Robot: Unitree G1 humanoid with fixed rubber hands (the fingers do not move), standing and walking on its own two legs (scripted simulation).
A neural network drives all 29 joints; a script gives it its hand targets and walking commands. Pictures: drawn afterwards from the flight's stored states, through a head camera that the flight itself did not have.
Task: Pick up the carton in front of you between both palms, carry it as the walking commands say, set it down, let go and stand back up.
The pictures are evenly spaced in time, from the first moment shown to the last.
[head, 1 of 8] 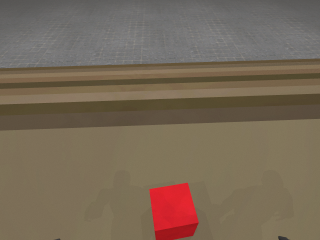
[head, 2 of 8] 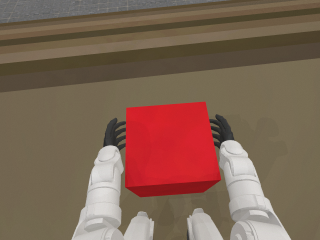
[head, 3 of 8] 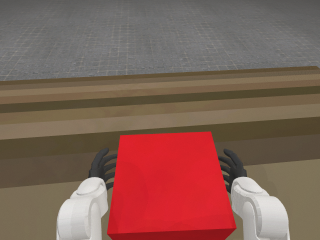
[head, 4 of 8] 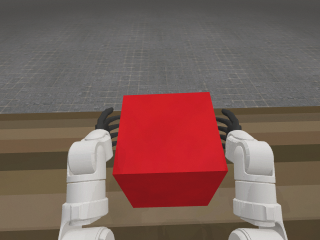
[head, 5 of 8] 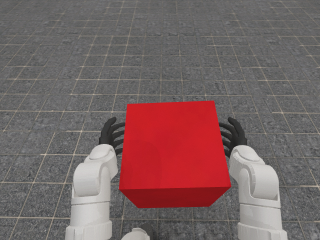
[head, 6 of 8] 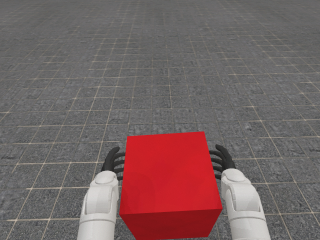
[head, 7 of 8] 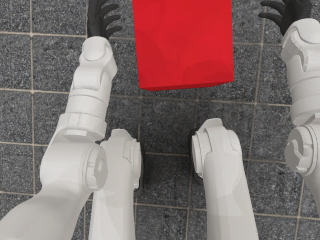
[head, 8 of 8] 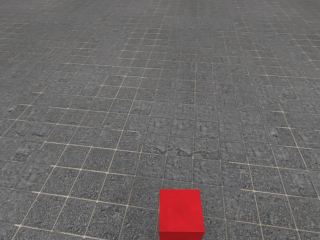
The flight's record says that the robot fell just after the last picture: no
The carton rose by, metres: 0.69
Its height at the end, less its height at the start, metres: -1.10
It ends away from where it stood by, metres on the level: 5.71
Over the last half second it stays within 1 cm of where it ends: yes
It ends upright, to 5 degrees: yes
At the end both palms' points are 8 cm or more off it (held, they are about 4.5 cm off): yes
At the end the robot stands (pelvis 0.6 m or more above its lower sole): yes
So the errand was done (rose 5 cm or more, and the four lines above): yes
